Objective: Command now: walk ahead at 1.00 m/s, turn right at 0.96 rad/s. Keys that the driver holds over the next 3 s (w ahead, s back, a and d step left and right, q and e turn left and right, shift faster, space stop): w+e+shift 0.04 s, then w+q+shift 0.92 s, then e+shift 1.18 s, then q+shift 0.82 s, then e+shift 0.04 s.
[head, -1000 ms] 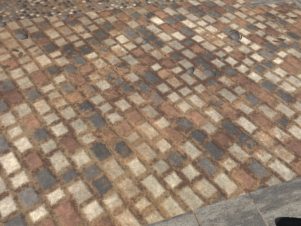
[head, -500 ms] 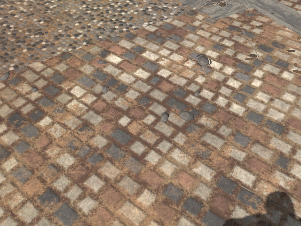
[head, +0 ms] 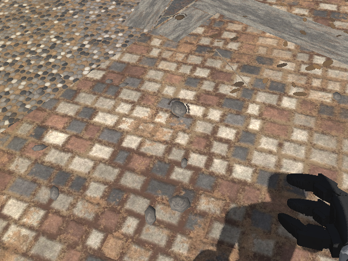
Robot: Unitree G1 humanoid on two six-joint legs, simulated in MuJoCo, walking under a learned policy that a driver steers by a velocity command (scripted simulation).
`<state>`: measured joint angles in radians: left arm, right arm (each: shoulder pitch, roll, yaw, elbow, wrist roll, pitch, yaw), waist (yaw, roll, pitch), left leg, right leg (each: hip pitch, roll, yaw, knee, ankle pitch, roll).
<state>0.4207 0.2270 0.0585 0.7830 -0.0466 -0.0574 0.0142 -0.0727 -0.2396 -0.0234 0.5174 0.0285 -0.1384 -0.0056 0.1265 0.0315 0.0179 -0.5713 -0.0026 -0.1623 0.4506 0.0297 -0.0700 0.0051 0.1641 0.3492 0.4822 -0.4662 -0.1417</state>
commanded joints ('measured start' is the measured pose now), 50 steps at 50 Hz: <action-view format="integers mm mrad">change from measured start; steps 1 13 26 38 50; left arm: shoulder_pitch -76 -357 -76 -165 -177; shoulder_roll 152 58 135 287 210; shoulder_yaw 46 -55 12 55 -2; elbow -61 -237 -103 -37 -147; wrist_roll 20 61 60 50 46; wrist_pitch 4 -73 -45 -58 -74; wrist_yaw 2 -47 -15 -4 -13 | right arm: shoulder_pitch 201 402 403 160 306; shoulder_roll -193 -157 -93 -117 -182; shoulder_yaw -99 -70 -26 -32 -60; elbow -34 151 110 11 51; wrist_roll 24 12 13 5 -41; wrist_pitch -31 20 62 100 46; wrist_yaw -8 20 -5 80 35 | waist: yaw -216 -113 -34 -142 -57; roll -165 29 -117 -47 -64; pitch -188 56 -6 77 27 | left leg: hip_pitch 539 316 -374 27 309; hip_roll -1 162 125 45 149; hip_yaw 61 -283 65 300 -327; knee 8 -273 959 343 -201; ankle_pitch -40 -270 -342 46 -123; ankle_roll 60 315 106 172 407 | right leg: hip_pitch -169 -588 94 -29 -622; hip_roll -119 -240 -501 -382 -284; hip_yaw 97 -248 139 -569 -214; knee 242 352 -218 -297 722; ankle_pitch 674 193 8 982 144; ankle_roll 4 108 -55 71 159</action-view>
